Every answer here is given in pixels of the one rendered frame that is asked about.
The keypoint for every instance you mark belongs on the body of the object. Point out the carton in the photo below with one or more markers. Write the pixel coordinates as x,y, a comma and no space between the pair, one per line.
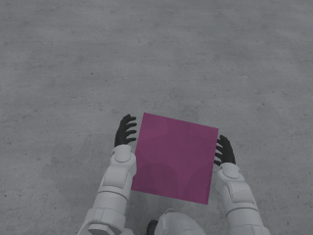
175,158

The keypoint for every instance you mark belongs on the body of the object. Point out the left robot hand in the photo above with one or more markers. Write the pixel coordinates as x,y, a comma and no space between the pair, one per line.
121,134

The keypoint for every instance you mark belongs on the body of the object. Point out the right robot thigh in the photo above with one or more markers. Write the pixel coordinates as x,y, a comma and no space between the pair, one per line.
176,223

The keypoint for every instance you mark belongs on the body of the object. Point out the right robot forearm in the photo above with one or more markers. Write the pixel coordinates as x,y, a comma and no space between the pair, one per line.
239,205

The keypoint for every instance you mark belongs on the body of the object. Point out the right robot hand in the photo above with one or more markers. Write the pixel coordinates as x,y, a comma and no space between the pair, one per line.
227,151

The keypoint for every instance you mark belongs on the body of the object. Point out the left robot forearm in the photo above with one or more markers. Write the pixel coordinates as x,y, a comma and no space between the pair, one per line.
107,214

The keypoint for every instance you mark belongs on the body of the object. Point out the robot right shin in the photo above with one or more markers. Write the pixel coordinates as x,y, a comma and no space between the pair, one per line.
157,228

